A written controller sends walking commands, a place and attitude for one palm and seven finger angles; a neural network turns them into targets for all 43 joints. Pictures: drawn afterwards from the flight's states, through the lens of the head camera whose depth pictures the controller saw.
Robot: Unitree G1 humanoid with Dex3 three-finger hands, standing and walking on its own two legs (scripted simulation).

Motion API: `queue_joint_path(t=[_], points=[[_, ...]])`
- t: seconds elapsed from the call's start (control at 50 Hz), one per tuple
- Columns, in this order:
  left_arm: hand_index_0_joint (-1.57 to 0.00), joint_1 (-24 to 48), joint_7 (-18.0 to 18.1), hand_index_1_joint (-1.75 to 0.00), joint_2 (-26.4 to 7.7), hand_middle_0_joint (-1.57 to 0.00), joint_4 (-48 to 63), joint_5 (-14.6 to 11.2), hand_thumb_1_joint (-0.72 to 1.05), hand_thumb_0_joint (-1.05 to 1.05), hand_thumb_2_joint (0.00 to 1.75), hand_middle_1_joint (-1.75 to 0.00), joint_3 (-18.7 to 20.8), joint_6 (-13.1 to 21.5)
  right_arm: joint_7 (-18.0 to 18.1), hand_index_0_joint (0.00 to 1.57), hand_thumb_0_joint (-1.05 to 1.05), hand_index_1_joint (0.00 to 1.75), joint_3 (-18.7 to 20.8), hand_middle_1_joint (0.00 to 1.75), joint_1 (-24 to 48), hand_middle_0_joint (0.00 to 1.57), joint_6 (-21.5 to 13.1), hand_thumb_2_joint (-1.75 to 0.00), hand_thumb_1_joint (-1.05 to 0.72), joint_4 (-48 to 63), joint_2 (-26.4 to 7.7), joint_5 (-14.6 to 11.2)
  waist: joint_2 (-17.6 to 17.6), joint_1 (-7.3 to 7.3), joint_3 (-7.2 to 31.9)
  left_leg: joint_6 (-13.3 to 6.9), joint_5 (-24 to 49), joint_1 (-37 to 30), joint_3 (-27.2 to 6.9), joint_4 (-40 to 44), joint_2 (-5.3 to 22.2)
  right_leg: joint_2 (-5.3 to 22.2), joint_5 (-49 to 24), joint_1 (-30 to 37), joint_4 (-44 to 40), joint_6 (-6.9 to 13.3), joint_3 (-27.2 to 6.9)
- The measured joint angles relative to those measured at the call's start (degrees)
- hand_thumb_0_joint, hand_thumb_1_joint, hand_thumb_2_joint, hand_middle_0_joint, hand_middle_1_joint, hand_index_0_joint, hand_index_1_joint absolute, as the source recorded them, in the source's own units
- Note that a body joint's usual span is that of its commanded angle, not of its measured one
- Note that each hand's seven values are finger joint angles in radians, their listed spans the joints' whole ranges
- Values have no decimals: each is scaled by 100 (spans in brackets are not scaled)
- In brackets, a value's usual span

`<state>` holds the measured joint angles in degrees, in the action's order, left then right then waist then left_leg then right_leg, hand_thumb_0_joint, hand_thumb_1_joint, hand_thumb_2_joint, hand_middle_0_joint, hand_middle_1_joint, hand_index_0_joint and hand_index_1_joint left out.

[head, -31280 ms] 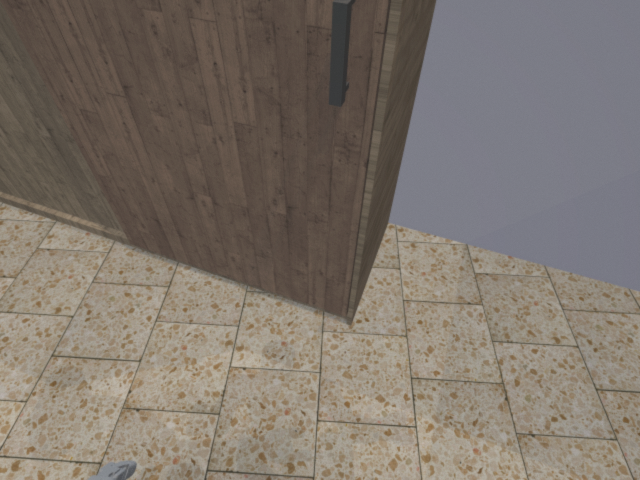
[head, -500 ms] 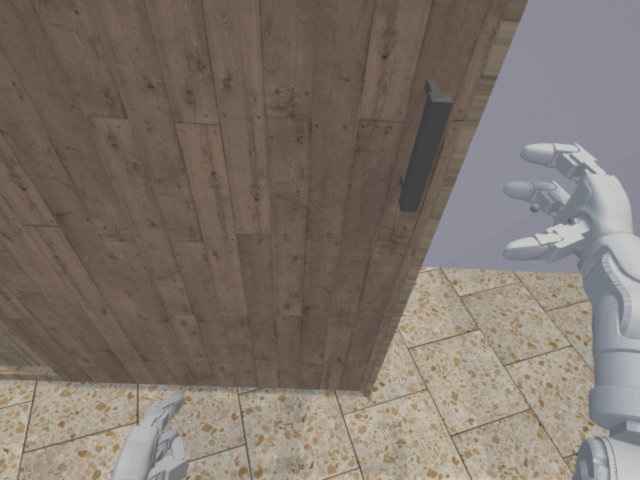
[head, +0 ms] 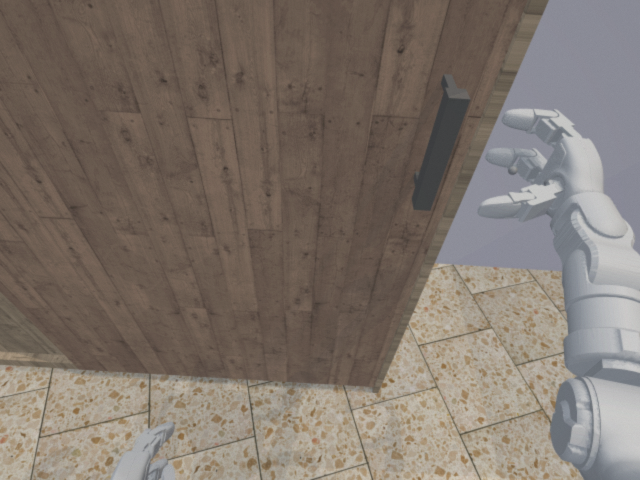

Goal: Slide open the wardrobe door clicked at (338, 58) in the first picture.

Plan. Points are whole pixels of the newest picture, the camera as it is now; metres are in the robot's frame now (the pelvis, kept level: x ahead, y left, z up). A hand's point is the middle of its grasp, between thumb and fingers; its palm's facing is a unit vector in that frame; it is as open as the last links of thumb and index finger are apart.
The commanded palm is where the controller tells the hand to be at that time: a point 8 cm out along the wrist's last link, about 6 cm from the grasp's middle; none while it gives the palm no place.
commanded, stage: move the hooked fingers beside the handle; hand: right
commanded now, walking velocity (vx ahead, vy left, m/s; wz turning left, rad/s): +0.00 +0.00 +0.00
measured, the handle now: (434, 145) +0.50 -0.09 +0.19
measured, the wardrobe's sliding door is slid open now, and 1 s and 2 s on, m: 0.00 0.00 0.00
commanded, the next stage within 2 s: feel for the door with the fingertips in 1.54 s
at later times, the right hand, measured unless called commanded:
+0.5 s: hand (520, 184) +0.42 -0.18 +0.20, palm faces -0.01 +1.00 -0.01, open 14.0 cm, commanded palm +0.40 -0.23 +0.19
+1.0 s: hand (507, 185) +0.43 -0.17 +0.19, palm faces -0.01 +1.00 +0.00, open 13.9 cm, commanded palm +0.40 -0.22 +0.19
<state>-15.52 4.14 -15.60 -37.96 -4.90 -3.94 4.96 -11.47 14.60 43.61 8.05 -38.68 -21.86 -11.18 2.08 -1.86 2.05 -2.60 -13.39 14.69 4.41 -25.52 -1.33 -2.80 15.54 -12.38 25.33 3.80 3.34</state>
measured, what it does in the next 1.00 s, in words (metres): stands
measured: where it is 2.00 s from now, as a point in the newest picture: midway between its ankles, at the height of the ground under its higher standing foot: outside the picture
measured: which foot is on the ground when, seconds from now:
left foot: down 0.00-1.00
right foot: down 0.00-1.00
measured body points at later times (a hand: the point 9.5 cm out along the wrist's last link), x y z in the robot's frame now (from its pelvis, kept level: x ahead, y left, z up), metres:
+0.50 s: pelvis +0.00 +0.00 +0.00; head +0.00 +0.02 +0.45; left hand +0.12 +0.26 -0.10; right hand +0.41 -0.24 +0.20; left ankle +0.00 +0.09 -0.74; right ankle -0.03 -0.07 -0.74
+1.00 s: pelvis +0.00 +0.00 +0.00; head +0.00 +0.01 +0.45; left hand +0.10 +0.25 -0.11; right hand +0.42 -0.23 +0.19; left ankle +0.00 +0.09 -0.74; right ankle -0.03 -0.07 -0.74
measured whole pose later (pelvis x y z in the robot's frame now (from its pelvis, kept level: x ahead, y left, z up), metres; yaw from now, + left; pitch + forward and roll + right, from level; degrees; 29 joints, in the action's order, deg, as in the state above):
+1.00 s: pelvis +0.00 +0.00 +0.00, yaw +1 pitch +2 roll +0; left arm -18.0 3.2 -15.9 -37.4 -5.2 -3.3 3.9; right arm -11.9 15.4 40.2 6.3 -39.2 -21.0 -11.2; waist 2.4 -1.7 2.6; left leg -2.5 -13.1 15.0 3.3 -25.6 -1.7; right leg -2.5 15.7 -12.3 25.3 4.0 4.4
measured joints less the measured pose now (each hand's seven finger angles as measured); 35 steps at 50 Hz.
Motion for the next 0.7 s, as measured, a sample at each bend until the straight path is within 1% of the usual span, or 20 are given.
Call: queue_joint_path(t=[0.1,0.24,0.3,0.4,0.5,0.56,0.62,0.7], points=[[-20,-194,-44,-30,-28,-21,3,-8,90,1,90,-30,41,-75,-53,30,-1,120,128,120,-8,30,-109,-30,50,-311,-80,15,21,-53,58,-8,11,57,-76,-2,-29,24,0,-15,-34,-4,75],[-20,-362,-47,-30,-63,-21,16,-7,90,1,90,-30,96,-117,-94,30,-1,120,267,120,-463,30,-273,-30,49,42,-45,17,9,-41,1,-26,26,-11,-123,31,-73,63,7,66,-58,-19,120],[-20,-352,-25,-30,-57,-20,18,-13,90,1,90,-30,96,-102,-123,30,-1,120,321,120,-539,30,-297,-30,50,206,-88,23,-21,-27,-6,-38,39,-71,-117,63,-91,80,6,114,-65,-31,114],[-20,-251,-3,-30,-82,-20,39,-55,90,1,90,-30,97,-49,-198,30,-1,120,232,120,-366,30,-188,-30,50,64,-220,-11,-16,5,17,-47,47,-92,-62,71,-86,79,6,93,-20,-36,60],[-20,-106,-16,-30,-125,-20,76,-71,90,1,90,-30,107,-4,-263,30,-1,120,38,120,-261,30,-78,-30,50,-86,-136,-100,39,56,49,-33,45,-15,-18,20,-49,49,-7,-1,37,-19,20],[-20,-11,-25,-30,-107,-20,104,-66,90,1,90,-30,89,-1,-219,30,-1,120,3,120,-287,30,-112,-30,50,-64,-11,-120,40,70,39,-25,42,20,-21,-16,-38,40,-10,-29,58,-11,25],[-20,49,-27,-30,-53,-20,131,-53,90,1,90,-30,54,9,-113,30,-1,120,-6,120,-272,30,-200,-30,50,-50,83,-68,10,64,19,-23,42,34,-25,-35,-32,34,-17,-35,62,-9,30],[-20,83,-19,-30,21,-20,139,-39,90,1,90,-30,-8,9,17,30,-1,120,16,120,-80,30,-287,-30,50,-232,45,43,-36,25,-17,-25,46,46,-25,-42,-35,39,-17,-51,77,-10,29]])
